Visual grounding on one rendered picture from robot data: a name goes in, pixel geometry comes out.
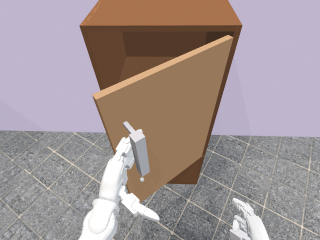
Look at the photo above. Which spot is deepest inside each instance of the robot left hand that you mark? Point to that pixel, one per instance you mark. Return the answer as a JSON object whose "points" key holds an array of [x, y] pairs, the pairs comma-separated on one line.
{"points": [[115, 174]]}

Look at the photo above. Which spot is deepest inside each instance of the cupboard door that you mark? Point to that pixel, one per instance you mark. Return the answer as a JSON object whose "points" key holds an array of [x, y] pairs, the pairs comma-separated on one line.
{"points": [[173, 104]]}

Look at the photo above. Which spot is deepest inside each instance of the left robot forearm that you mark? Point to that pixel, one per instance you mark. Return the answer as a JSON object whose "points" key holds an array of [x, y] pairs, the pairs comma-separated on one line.
{"points": [[101, 223]]}

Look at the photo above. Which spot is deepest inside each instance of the handle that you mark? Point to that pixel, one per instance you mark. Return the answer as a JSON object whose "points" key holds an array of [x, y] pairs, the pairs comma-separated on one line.
{"points": [[139, 149]]}

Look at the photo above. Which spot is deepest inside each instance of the robot right hand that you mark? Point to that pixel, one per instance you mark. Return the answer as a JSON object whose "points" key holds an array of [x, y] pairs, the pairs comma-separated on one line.
{"points": [[252, 228]]}

